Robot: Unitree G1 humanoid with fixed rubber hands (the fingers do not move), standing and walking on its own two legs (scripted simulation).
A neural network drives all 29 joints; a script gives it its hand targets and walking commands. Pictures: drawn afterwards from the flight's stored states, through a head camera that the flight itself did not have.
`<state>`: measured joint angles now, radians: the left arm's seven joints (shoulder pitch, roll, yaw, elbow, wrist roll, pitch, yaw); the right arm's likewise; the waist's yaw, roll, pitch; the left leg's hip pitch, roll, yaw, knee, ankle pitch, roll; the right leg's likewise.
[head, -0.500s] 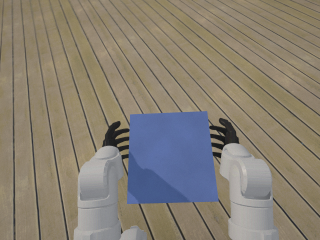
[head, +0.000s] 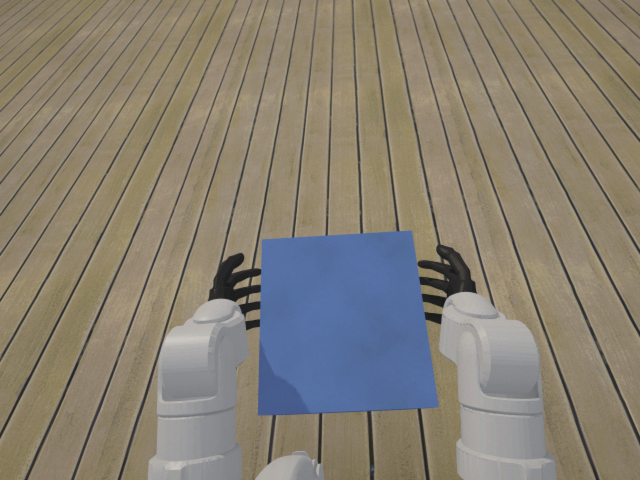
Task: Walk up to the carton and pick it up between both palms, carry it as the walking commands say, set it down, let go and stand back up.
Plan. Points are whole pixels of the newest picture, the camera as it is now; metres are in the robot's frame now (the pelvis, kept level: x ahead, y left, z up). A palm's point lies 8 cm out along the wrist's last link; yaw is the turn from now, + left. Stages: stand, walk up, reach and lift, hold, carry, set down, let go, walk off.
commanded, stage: carry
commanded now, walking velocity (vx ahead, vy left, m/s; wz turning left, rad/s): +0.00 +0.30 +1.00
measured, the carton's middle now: (341, 331) +0.32 -0.01 -0.01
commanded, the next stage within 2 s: none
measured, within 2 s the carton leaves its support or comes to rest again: neither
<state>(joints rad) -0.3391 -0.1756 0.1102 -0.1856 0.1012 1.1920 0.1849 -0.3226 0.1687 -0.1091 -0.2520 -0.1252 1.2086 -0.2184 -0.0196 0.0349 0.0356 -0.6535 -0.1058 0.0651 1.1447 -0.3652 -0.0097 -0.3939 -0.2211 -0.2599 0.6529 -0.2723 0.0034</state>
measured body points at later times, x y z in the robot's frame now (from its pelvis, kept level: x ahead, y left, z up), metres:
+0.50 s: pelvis -0.05 +0.23 -0.01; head +0.00 +0.23 +0.43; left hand +0.17 +0.48 +0.05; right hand +0.30 +0.25 +0.05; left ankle +0.04 +0.29 -0.73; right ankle +0.03 +0.16 -0.73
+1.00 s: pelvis -0.19 +0.40 -0.02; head -0.17 +0.45 +0.43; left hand -0.12 +0.73 +0.03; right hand +0.10 +0.59 +0.05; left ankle -0.18 +0.52 -0.73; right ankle -0.09 +0.35 -0.68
